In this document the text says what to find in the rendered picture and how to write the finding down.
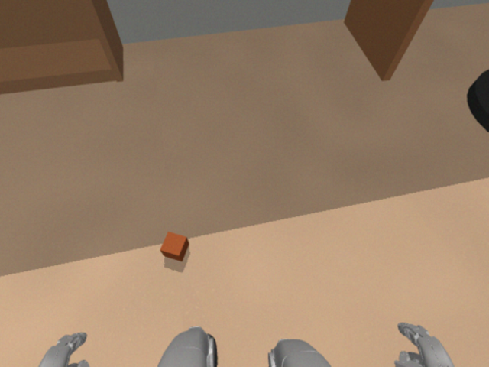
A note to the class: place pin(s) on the right robot hand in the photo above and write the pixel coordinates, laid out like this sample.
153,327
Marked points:
431,351

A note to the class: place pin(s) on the cube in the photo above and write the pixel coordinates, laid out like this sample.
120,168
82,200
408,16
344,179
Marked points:
174,246

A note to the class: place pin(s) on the bookshelf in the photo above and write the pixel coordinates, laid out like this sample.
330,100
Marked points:
47,44

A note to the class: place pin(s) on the left robot hand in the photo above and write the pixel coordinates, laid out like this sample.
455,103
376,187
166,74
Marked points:
59,355

